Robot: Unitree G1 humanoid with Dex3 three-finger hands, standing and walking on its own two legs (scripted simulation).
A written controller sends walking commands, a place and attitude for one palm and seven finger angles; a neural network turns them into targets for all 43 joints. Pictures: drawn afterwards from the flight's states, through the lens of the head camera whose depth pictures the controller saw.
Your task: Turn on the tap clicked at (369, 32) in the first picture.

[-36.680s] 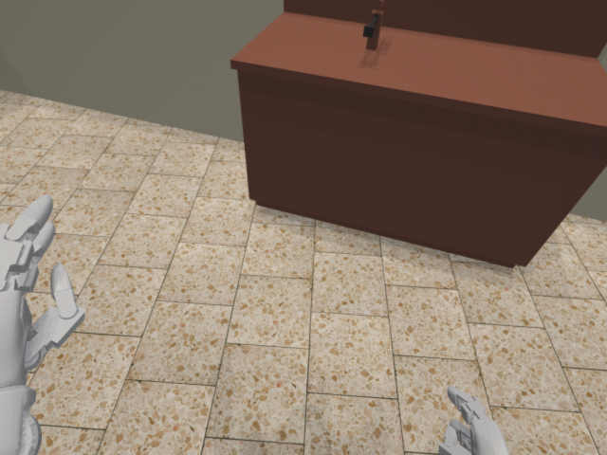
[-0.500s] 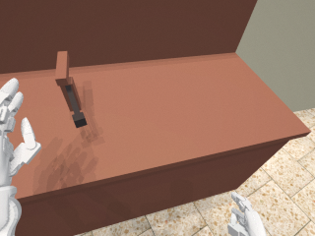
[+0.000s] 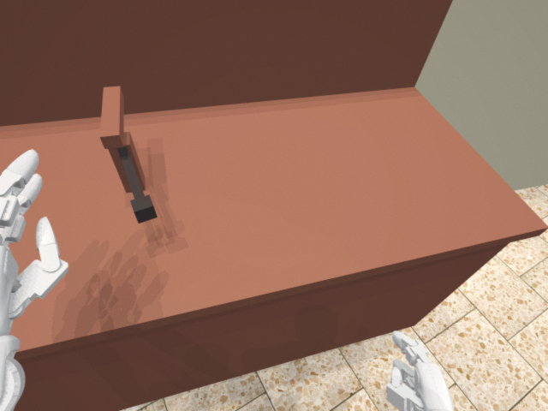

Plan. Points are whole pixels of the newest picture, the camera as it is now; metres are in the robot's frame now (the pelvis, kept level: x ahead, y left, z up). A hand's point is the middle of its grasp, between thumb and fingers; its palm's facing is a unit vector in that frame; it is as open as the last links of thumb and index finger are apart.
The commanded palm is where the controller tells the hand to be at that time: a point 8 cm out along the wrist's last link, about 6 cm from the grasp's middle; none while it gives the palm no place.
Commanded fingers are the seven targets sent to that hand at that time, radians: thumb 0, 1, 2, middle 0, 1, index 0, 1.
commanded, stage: turn the palm inward beside the body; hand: left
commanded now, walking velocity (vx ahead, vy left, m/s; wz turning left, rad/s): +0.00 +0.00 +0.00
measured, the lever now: (143, 209) +0.36 +0.24 +0.07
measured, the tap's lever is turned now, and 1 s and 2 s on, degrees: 12 12 12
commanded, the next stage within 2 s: none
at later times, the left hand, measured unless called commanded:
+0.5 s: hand (50, 316) +0.16 +0.23 +0.16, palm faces +0.59 -0.76 -0.26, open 7.4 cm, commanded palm +0.13 +0.26 +0.16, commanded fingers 0.00 0.90 0.90 -0.20 -0.30 -0.20 -0.30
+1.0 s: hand (114, 301) +0.20 +0.20 +0.12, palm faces +0.48 -0.84 -0.26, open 7.4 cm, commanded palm +0.15 +0.23 +0.14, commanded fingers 0.00 0.90 0.90 -0.20 -0.30 -0.20 -0.30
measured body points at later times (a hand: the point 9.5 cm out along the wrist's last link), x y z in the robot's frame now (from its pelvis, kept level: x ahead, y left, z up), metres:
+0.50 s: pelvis -0.04 -0.06 -0.03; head -0.04 -0.06 +0.42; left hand +0.13 +0.27 +0.18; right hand +0.18 -0.26 -0.10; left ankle +0.00 +0.08 -0.74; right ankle +0.01 -0.14 -0.74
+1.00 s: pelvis +0.02 -0.07 -0.03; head +0.02 -0.10 +0.42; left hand +0.17 +0.24 +0.14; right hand +0.21 -0.31 -0.12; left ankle +0.00 +0.08 -0.74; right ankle +0.01 -0.14 -0.74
